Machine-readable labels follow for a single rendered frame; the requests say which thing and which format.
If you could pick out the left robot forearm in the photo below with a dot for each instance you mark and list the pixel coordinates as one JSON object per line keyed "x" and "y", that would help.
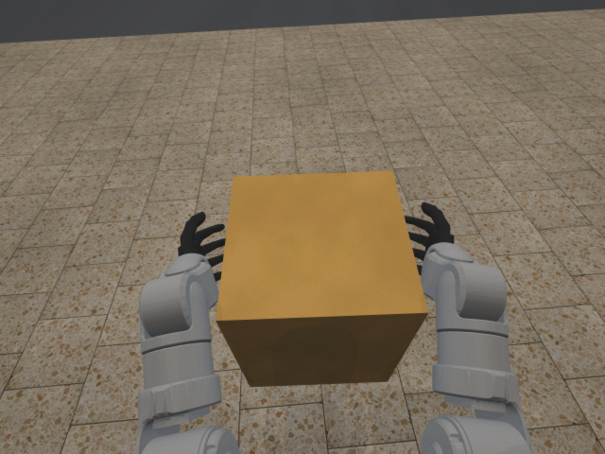
{"x": 179, "y": 379}

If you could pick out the right robot upper arm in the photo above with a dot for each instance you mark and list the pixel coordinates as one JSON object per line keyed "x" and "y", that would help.
{"x": 453, "y": 434}

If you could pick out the robot right hand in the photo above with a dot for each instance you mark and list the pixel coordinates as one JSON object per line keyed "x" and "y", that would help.
{"x": 438, "y": 232}

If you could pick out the carton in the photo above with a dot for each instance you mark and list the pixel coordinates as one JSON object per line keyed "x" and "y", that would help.
{"x": 319, "y": 282}

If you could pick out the right robot forearm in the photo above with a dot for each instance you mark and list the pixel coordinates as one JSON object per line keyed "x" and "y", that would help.
{"x": 473, "y": 369}

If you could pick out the left robot upper arm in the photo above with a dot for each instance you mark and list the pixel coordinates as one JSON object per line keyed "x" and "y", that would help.
{"x": 207, "y": 440}

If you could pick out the robot left hand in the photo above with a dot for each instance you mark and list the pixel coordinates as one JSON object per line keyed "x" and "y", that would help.
{"x": 190, "y": 240}

